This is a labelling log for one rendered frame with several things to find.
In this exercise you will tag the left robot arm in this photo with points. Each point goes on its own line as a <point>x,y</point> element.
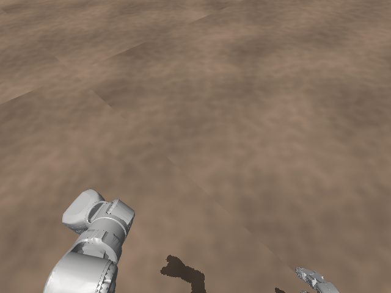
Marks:
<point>90,265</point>

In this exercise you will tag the right robot hand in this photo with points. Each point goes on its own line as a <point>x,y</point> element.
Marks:
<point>315,281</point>

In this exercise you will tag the left robot hand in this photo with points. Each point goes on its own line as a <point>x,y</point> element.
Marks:
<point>74,216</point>

